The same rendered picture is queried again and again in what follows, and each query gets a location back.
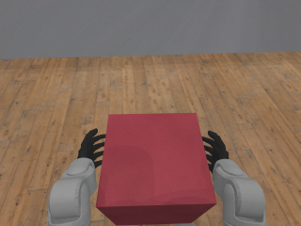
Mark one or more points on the carton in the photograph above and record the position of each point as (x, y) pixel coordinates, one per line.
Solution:
(154, 170)

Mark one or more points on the robot left forearm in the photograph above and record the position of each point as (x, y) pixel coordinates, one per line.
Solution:
(69, 198)

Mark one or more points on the robot left hand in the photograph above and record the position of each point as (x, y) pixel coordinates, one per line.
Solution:
(87, 148)

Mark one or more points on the robot right hand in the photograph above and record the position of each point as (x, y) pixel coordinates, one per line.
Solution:
(217, 151)

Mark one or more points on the robot right forearm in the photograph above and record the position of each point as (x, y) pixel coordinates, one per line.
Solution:
(243, 198)

